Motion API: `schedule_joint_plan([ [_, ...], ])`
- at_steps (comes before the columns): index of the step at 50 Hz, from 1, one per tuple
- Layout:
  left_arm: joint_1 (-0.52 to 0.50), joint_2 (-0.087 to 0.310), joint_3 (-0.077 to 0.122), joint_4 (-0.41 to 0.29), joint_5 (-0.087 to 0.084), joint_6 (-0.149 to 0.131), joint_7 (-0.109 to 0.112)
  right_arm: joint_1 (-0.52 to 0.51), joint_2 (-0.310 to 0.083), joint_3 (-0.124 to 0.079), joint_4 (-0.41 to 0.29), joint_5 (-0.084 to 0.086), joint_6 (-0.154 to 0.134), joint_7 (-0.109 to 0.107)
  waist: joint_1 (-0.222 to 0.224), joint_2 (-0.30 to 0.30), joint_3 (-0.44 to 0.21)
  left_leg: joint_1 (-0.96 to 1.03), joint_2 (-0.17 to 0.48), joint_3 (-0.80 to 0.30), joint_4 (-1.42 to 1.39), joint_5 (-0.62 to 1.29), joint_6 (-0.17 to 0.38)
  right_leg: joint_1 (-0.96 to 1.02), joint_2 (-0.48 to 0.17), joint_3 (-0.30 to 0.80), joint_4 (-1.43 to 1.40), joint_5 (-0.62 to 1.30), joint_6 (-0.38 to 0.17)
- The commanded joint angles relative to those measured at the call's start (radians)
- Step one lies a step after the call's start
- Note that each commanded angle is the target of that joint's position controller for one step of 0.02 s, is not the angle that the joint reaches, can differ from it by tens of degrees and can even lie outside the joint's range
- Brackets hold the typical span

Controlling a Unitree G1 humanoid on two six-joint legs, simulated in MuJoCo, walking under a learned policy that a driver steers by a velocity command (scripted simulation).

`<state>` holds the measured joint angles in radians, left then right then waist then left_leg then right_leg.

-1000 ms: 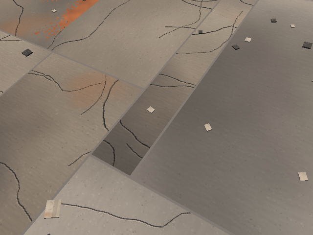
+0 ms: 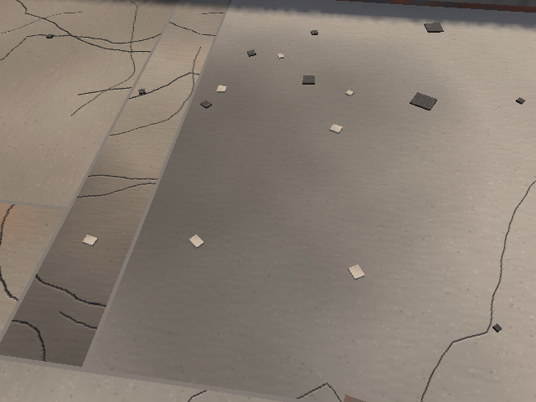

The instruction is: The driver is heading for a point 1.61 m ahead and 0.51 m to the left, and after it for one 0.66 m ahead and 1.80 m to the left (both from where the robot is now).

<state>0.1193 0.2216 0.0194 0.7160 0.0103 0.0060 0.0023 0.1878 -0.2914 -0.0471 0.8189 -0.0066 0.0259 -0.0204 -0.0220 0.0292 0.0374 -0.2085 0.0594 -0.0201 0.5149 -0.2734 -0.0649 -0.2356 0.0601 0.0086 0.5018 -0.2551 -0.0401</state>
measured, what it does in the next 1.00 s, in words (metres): walks ahead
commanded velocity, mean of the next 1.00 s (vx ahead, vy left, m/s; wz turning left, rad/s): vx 0.22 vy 0.00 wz -0.02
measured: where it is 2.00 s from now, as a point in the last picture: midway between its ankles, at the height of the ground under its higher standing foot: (262, 300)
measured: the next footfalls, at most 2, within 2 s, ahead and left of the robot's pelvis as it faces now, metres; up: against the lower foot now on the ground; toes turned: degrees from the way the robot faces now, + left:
left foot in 1.02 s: +0.42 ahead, +0.14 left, +0.00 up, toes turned +1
right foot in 1.60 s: +0.71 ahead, -0.10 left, +0.00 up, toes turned +0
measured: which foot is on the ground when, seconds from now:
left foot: down 0.00-0.66, up 0.68-1.00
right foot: down 0.00-1.00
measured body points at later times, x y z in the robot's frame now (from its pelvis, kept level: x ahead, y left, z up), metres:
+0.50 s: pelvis +0.02 +0.01 +0.00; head +0.02 +0.01 +0.45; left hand +0.09 +0.28 -0.14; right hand +0.08 -0.25 -0.14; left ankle -0.02 +0.14 -0.73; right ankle +0.00 -0.10 -0.73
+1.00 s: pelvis +0.21 +0.03 -0.01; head +0.25 +0.03 +0.43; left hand +0.11 +0.29 -0.15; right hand +0.48 -0.18 -0.08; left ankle +0.39 +0.14 -0.72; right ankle +0.01 -0.10 -0.73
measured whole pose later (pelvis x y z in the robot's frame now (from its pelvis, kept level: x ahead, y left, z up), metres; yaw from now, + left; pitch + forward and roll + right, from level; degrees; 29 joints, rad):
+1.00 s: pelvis +0.21 +0.03 -0.01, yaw +0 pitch +2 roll -1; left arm 0.49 0.24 0.03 1.04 -0.02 -0.07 0.02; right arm -0.05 -0.25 -0.01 0.70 0.03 -0.09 0.04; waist 0.09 0.02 0.04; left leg -0.58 0.01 0.03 0.55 -0.02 0.05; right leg 0.22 0.00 0.04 0.16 -0.40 0.00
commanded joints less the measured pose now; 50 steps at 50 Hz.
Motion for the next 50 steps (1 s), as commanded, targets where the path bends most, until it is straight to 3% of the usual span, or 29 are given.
schedule_joint_plan([
  [1,0.058,0.131,0.039,-0.024,0.010,-0.020,-0.003,0.012,-0.187,-0.036,-0.030,-0.001,-0.018,-0.002,0.066,0.059,-0.063,0.072,0.057,-0.044,-0.072,0.235,0.072,-0.011,-0.103,0.113,-0.135,0.024,-0.025],
  [2,0.006,0.145,0.037,-0.017,0.015,-0.018,0.001,-0.004,-0.134,-0.028,-0.036,0.004,-0.024,0.005,0.022,0.041,-0.049,0.008,0.040,-0.043,-0.096,0.126,0.085,0.039,-0.083,0.089,-0.102,0.013,0.003],
  [3,-0.018,0.144,0.040,-0.017,0.009,-0.015,0.005,-0.009,-0.103,-0.017,-0.029,-0.004,-0.030,0.006,0.021,0.038,-0.039,-0.018,0.037,-0.044,-0.114,0.088,0.078,0.051,-0.081,0.082,-0.086,0.019,0.006],
  [4,-0.022,0.133,0.039,-0.012,0.005,-0.010,0.011,-0.019,-0.101,-0.015,-0.024,-0.010,-0.036,0.005,0.023,0.041,-0.038,-0.026,0.030,-0.041,-0.120,0.093,0.068,0.060,-0.087,0.084,-0.080,0.050,0.000],
  [7,0.000,0.129,0.042,0.016,0.003,0.001,0.017,0.004,-0.086,-0.006,-0.002,-0.006,-0.050,0.001,0.018,0.026,-0.038,-0.011,0.020,-0.028,-0.112,0.116,0.054,0.060,-0.087,0.085,-0.078,0.111,-0.008],
  [17,0.038,0.129,0.048,0.132,-0.004,-0.002,0.024,0.017,-0.081,0.004,0.056,-0.002,-0.045,-0.011,0.012,-0.032,-0.023,0.005,0.001,-0.016,-0.111,0.119,0.060,0.064,-0.084,0.075,-0.083,0.163,0.011],
  [18,0.055,0.129,0.048,0.150,-0.007,-0.001,0.027,0.035,-0.079,0.004,0.070,0.000,-0.043,-0.013,0.012,-0.034,-0.044,0.010,-0.013,-0.003,-0.110,0.022,0.065,0.071,-0.072,0.062,-0.081,0.062,0.007],
  [20,0.070,0.146,0.057,0.165,-0.019,0.001,0.031,0.036,-0.090,-0.001,0.074,0.013,-0.039,-0.017,0.018,-0.027,0.010,-0.054,-0.027,-0.006,-0.097,-0.288,0.102,-0.003,-0.049,0.052,-0.066,-0.306,-0.018],
  [21,0.069,0.144,0.056,0.165,-0.022,-0.005,0.032,0.033,-0.087,0.000,0.068,0.017,-0.043,-0.019,0.018,-0.026,0.058,-0.093,-0.018,-0.028,-0.103,-0.394,0.121,-0.057,-0.057,0.069,-0.070,-0.413,-0.033],
  [23,0.080,0.133,0.054,0.168,-0.030,-0.034,0.027,0.051,-0.084,0.001,0.066,0.026,-0.067,-0.017,0.017,-0.020,0.108,-0.119,0.011,-0.082,-0.107,-0.448,0.155,-0.107,-0.079,0.102,-0.064,-0.444,-0.055],
  [27,0.064,0.113,0.050,0.169,-0.039,-0.094,0.003,0.113,-0.106,-0.009,0.079,0.034,-0.110,-0.001,0.003,0.035,0.081,-0.027,0.083,-0.222,-0.151,-0.394,0.222,-0.156,-0.068,0.089,0.021,-0.302,-0.065],
  [30,0.080,0.092,0.045,0.170,-0.041,-0.126,-0.015,0.125,-0.148,-0.021,0.077,0.043,-0.117,0.009,0.032,0.148,0.077,0.053,0.200,-0.378,-0.205,-0.194,0.283,-0.176,-0.040,0.004,0.105,-0.129,-0.060],
  [31,0.124,0.107,0.049,0.190,-0.042,-0.131,-0.020,0.094,-0.142,-0.021,0.062,0.041,-0.117,0.011,0.056,0.130,0.065,0.044,0.187,-0.339,-0.150,-0.029,0.272,-0.121,-0.043,0.007,0.070,-0.066,-0.064],
  [32,0.212,0.136,0.061,0.232,-0.045,-0.133,-0.024,0.038,-0.133,-0.020,0.032,0.036,-0.121,0.015,0.090,0.063,0.028,-0.013,0.119,-0.234,-0.034,0.144,0.234,0.013,-0.046,0.045,0.024,0.063,-0.072],
  [33,0.371,0.205,0.089,0.291,-0.049,-0.132,-0.026,-0.050,-0.106,-0.012,-0.014,0.030,-0.132,0.020,0.156,-0.099,-0.042,-0.208,-0.016,-0.046,0.249,0.356,0.157,0.293,-0.118,0.212,-0.074,0.207,-0.119],
  [34,0.534,0.276,0.109,0.336,-0.037,-0.121,-0.028,-0.079,-0.077,-0.005,-0.043,0.021,-0.151,0.023,0.210,-0.312,-0.084,-0.549,-0.119,0.045,0.598,0.044,0.079,0.587,-0.296,0.517,-0.167,0.371,-0.212],
  [35,0.469,0.185,0.075,0.312,-0.019,-0.116,-0.032,-0.060,-0.080,-0.005,-0.040,0.041,-0.157,0.026,0.159,-0.225,-0.048,-0.695,-0.098,-0.038,0.729,-0.283,0.094,0.588,-0.389,0.587,-0.172,0.459,-0.253],
  [36,0.426,0.135,0.057,0.298,-0.012,-0.115,-0.032,-0.073,-0.070,-0.003,-0.042,0.065,-0.157,0.033,0.136,-0.132,0.017,-0.782,-0.055,-0.074,0.820,-0.279,0.119,0.568,-0.394,0.523,-0.168,0.451,-0.259],
  [37,0.410,0.117,0.045,0.290,-0.012,-0.112,-0.029,-0.098,-0.052,0.004,-0.055,0.070,-0.154,0.039,0.122,-0.081,0.043,-0.843,-0.019,-0.059,0.829,-0.229,0.133,0.557,-0.384,0.447,-0.192,0.434,-0.244],
  [38,0.385,0.107,0.035,0.291,-0.020,-0.105,-0.026,-0.123,-0.039,0.006,-0.072,0.058,-0.152,0.044,0.100,-0.052,0.077,-0.863,0.025,-0.037,0.766,-0.166,0.134,0.517,-0.366,0.377,-0.227,0.437,-0.210],
  [39,0.363,0.091,0.025,0.290,-0.021,-0.096,-0.020,-0.133,-0.032,0.006,-0.083,0.042,-0.148,0.049,0.080,-0.072,0.076,-0.807,0.051,-0.011,0.699,-0.106,0.125,0.453,-0.334,0.315,-0.266,0.432,-0.178],
  [41,0.294,0.104,0.021,0.263,-0.020,-0.083,0.000,-0.166,-0.001,0.021,-0.113,0.024,-0.142,0.068,0.062,-0.097,0.086,-0.633,0.040,0.050,0.505,0.049,0.083,0.261,-0.261,0.206,-0.347,0.407,-0.157],
  [43,0.275,0.149,0.027,0.252,-0.019,-0.086,0.020,-0.234,0.027,0.037,-0.144,0.016,-0.137,0.072,0.066,-0.106,0.090,-0.399,-0.001,0.089,0.258,0.218,0.059,0.088,-0.198,0.106,-0.410,0.364,-0.134],
  [45,0.324,0.200,0.042,0.270,-0.030,-0.100,0.026,-0.267,-0.009,0.028,-0.164,0.028,-0.127,0.062,0.066,-0.133,0.091,-0.290,-0.032,0.083,0.130,0.295,0.062,0.092,-0.231,0.111,-0.459,0.331,-0.131],
  [47,0.329,0.198,0.047,0.278,-0.041,-0.104,0.024,-0.268,-0.057,0.012,-0.173,0.036,-0.122,0.055,0.044,-0.135,0.093,-0.272,-0.041,0.053,0.039,0.322,0.090,0.185,-0.266,0.103,-0.429,0.405,-0.113],
  [49,0.316,0.211,0.055,0.274,-0.027,-0.093,0.021,-0.182,-0.101,-0.012,-0.153,0.034,-0.119,0.049,-0.011,-0.154,0.007,-0.172,-0.072,0.058,0.039,0.281,0.127,0.287,-0.285,0.083,-0.285,0.711,-0.082],
  [50,0.307,0.209,0.057,0.269,-0.015,-0.079,0.019,-0.062,-0.127,-0.031,-0.117,0.035,-0.113,0.044,-0.072,-0.160,-0.073,-0.044,-0.096,0.075,0.057,0.238,0.154,0.298,-0.268,0.059,-0.129,0.859,-0.064],
])
Velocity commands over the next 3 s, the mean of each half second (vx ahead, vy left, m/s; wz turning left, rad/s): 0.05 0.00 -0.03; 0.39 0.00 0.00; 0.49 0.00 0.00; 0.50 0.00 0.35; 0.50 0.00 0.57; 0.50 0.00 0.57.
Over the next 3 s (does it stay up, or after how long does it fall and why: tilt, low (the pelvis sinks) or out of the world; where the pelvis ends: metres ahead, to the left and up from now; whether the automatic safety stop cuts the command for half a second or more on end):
stays up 1.24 0.24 0.01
